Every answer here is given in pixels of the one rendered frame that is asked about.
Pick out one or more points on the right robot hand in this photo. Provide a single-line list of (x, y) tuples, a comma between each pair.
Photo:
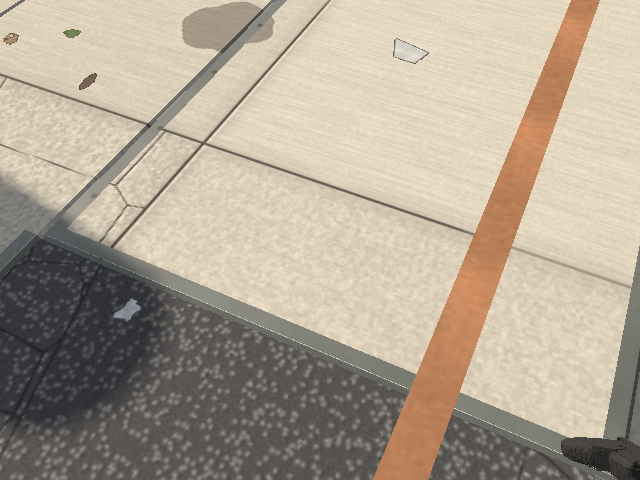
[(621, 457)]

